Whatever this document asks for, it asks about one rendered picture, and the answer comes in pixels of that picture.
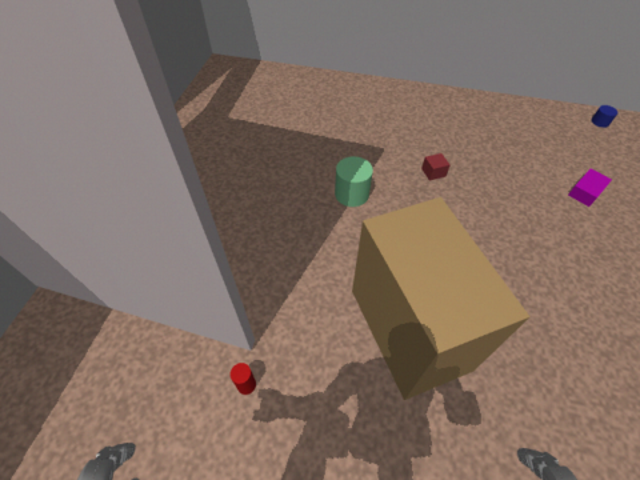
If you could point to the right robot hand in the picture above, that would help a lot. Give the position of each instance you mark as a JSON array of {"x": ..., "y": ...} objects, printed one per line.
[{"x": 545, "y": 466}]

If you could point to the left robot hand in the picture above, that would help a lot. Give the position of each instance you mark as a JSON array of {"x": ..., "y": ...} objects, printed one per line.
[{"x": 107, "y": 461}]

